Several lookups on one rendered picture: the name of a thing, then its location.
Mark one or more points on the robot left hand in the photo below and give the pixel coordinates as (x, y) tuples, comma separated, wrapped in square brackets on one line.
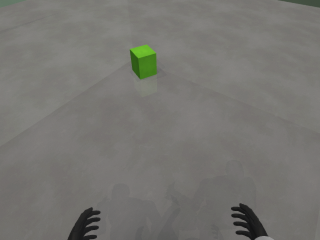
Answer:
[(80, 229)]

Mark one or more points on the robot right hand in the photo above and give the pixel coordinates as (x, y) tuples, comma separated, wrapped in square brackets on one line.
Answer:
[(252, 223)]

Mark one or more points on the carton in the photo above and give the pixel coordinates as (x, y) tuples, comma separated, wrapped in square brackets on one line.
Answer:
[(143, 61)]

